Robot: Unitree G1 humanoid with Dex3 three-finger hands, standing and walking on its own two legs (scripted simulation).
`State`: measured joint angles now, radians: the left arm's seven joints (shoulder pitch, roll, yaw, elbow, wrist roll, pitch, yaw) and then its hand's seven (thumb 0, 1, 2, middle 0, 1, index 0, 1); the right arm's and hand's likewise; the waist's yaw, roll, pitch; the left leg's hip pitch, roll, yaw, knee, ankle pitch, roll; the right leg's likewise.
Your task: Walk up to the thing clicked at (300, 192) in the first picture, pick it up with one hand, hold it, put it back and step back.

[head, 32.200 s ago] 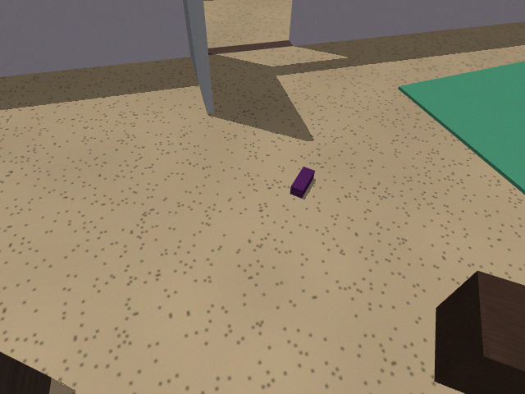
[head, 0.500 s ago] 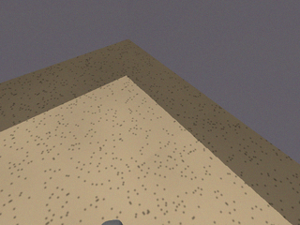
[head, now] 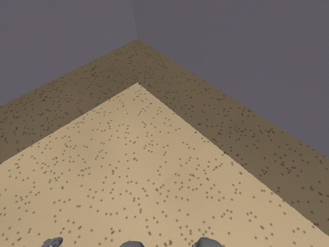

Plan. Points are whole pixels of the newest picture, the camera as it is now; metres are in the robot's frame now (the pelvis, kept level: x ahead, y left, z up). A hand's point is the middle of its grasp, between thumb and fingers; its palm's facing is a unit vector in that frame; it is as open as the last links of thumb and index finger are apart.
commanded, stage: walk up
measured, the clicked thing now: out of the picture -1.18 -0.64 -0.72
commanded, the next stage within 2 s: stand in 0.76 s
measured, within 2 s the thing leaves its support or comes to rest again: neither
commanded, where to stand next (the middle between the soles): +0.08 +0.03 m, yaw +1 degrees
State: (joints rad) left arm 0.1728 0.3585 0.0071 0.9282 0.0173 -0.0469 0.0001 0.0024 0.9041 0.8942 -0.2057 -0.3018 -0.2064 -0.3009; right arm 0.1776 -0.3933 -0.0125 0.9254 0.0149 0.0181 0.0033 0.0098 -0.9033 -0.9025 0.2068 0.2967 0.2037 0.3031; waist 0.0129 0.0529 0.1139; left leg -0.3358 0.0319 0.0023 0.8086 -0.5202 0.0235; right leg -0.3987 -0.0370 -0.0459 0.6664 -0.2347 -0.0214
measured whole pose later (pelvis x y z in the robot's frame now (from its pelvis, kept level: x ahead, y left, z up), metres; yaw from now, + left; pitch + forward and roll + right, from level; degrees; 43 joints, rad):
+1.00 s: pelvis +0.04 +0.01 +0.03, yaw +2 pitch -2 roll +0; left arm 0.09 0.35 0.01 1.17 0.01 -0.02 -0.01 0.00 0.91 0.89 -0.20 -0.30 -0.21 -0.30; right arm 0.08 -0.34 0.00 1.14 -0.01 0.00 0.01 0.01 -0.90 -0.90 0.21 0.30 0.21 0.30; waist 0.01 0.01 0.05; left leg -0.06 0.02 -0.01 0.31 -0.21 -0.03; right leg -0.18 -0.05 -0.07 0.34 -0.13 0.01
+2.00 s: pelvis +0.02 +0.05 +0.01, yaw -16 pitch -1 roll -1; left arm 0.24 0.36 0.07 0.91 0.06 0.03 0.01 0.00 0.90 0.89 -0.21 -0.30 -0.21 -0.30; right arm 0.04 -0.43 -0.09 0.89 -0.03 0.06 0.04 0.01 -0.90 -0.90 0.21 0.30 0.20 0.30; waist 0.05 0.04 0.12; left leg -0.33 -0.03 -0.11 0.73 -0.48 -0.02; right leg -0.34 0.08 0.21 0.42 -0.07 0.03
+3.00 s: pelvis +0.08 +0.06 -0.01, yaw -64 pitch -2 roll -1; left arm 0.22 0.44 0.05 0.74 0.00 0.04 0.02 0.00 0.90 0.89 -0.21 -0.30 -0.21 -0.30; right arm 0.20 -0.35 -0.04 0.72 -0.02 -0.01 0.01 0.01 -0.90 -0.90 0.21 0.30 0.21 0.30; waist 0.00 -0.06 0.16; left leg -0.40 0.07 0.07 0.74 -0.30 0.00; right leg -0.47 0.09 0.11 1.20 -0.53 -0.01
